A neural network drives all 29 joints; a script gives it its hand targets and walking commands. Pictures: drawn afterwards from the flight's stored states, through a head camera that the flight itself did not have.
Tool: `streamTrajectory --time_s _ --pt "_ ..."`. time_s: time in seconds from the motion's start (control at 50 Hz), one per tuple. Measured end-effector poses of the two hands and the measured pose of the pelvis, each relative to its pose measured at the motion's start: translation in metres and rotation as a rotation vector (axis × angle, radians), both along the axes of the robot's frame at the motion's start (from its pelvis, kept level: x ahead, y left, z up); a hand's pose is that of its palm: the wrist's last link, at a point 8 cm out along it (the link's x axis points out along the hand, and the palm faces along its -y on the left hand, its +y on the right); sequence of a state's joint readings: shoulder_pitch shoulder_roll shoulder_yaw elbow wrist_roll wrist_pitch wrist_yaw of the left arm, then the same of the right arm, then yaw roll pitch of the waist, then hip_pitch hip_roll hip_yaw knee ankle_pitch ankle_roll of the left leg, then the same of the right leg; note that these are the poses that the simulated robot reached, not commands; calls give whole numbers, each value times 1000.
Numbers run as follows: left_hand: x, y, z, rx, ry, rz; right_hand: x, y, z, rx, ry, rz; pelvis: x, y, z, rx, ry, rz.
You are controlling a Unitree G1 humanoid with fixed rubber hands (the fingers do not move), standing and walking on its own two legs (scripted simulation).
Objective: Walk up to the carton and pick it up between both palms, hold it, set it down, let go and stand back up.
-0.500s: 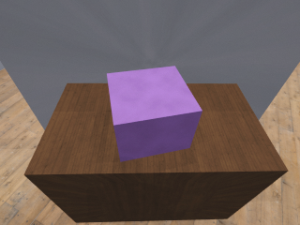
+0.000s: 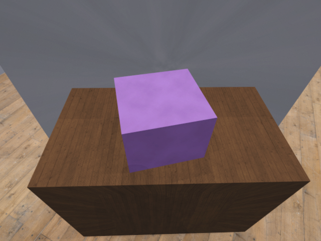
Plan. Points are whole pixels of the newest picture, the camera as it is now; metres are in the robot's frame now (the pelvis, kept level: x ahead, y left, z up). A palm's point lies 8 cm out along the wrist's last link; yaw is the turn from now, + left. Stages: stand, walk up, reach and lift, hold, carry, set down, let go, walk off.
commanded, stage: stand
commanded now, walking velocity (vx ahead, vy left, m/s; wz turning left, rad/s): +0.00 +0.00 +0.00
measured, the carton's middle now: (159, 118) +0.51 +0.01 -0.02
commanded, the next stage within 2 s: none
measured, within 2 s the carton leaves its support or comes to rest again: neither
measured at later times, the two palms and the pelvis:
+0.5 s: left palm out of the picture -0.01 +0.21 -0.16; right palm out of the picture -0.03 -0.21 -0.14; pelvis +0.01 +0.00 +0.00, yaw +0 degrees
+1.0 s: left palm out of the picture -0.02 +0.21 -0.16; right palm out of the picture -0.03 -0.19 -0.14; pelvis +0.01 +0.01 +0.00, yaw +0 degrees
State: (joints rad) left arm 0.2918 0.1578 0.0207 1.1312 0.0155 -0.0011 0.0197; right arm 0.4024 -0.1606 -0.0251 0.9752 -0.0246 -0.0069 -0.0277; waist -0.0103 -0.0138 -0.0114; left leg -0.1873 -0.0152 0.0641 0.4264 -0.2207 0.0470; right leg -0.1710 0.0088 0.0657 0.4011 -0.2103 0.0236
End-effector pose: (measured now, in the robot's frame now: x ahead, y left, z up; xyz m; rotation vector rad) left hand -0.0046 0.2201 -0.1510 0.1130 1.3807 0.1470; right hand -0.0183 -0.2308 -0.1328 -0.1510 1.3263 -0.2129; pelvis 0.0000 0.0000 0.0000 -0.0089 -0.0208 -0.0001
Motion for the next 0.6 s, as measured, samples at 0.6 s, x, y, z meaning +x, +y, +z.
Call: streamTrajectory --time_s 0.6 --pt "-6 -12 -4 -29 68 18 -14 27 -7 43 108 -33 10 5 1 1 -8 5"
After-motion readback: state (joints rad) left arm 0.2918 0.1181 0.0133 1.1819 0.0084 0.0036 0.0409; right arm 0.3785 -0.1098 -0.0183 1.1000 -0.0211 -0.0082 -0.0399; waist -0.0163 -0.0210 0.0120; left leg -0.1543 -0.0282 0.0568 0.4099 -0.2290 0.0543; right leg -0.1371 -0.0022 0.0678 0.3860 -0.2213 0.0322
